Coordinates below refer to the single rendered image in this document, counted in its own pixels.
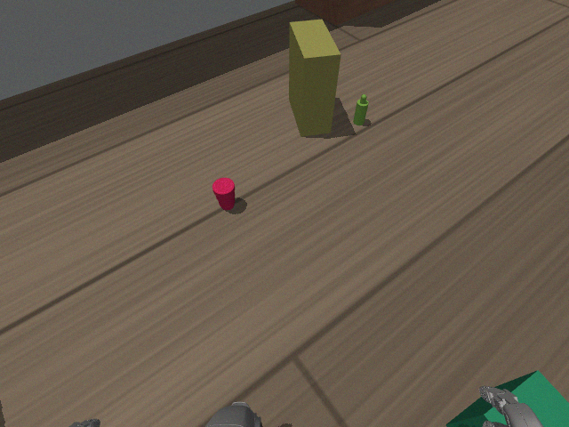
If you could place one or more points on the right robot hand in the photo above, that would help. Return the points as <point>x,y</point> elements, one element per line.
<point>516,414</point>

